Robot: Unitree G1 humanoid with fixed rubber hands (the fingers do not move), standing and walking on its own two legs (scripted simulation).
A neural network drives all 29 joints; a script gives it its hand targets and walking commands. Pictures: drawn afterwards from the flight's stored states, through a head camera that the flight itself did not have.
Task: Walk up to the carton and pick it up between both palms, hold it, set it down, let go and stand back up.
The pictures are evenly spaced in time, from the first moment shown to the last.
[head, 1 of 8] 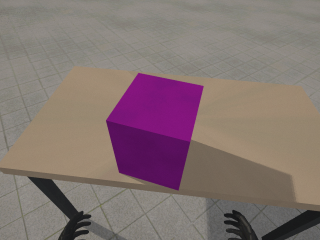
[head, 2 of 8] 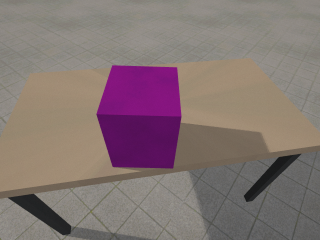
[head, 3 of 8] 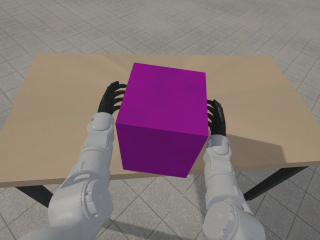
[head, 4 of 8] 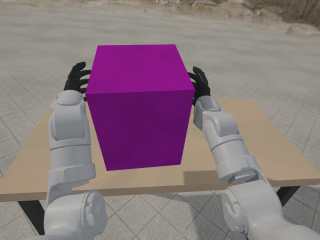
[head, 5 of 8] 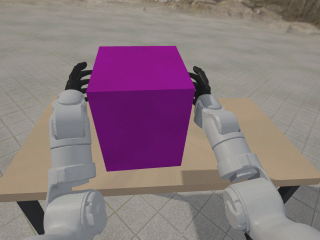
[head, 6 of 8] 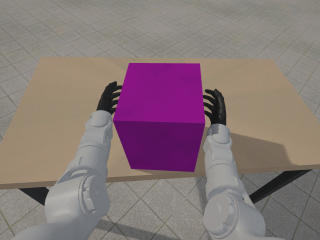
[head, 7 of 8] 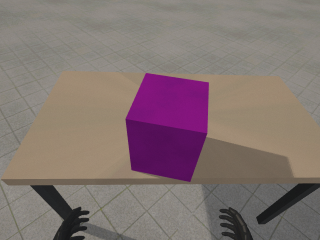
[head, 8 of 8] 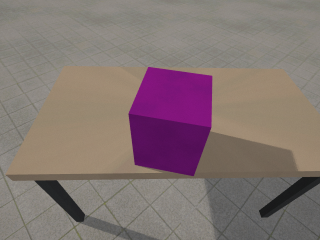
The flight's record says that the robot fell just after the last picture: no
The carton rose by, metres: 0.21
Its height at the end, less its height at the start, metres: +0.00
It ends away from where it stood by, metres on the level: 0.01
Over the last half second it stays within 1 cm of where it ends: yes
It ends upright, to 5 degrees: yes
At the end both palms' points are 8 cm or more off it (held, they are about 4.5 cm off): yes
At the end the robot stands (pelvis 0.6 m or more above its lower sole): yes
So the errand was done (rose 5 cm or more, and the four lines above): yes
